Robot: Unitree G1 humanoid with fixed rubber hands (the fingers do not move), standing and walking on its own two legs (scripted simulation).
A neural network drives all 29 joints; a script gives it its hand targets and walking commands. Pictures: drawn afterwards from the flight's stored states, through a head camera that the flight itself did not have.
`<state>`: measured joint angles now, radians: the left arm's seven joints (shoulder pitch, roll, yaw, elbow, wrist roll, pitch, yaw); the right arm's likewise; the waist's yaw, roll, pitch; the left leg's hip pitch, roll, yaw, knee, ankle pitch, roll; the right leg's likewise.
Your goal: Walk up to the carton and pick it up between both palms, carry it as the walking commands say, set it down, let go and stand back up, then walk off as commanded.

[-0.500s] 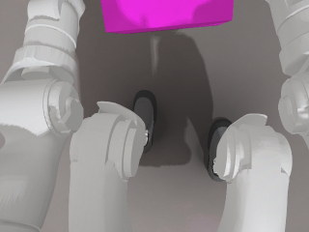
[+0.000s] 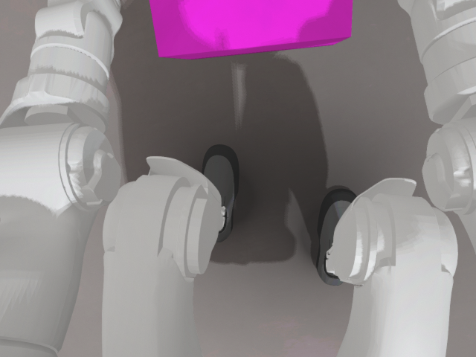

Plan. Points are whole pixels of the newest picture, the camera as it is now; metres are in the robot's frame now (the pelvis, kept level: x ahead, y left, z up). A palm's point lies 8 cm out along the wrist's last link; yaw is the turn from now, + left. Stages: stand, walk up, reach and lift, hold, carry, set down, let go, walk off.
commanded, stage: set down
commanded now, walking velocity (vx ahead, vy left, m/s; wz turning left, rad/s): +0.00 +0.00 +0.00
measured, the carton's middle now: out of the picture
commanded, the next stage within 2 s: none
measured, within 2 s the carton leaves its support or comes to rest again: neither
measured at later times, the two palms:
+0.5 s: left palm out of the picture +0.51 +0.26 -0.19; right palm out of the picture +0.57 -0.08 -0.21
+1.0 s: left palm out of the picture +0.51 +0.28 -0.18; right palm out of the picture +0.58 -0.10 -0.21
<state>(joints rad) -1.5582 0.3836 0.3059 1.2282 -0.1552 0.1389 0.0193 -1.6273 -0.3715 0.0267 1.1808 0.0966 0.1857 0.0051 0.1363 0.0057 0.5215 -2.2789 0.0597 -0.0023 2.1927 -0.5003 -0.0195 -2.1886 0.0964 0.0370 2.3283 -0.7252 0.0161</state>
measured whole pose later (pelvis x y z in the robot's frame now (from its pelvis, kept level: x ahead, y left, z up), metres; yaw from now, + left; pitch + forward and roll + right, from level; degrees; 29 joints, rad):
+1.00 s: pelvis -0.01 +0.00 +0.00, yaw +2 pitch +35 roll +4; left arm -1.58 0.40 0.32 1.27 -0.22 0.03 0.07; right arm -1.65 -0.48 0.11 1.16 0.18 0.13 -0.05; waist 0.13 0.04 0.52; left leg -2.31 0.07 0.04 2.16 -0.45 0.01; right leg -2.24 0.03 0.05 2.31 -0.69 0.00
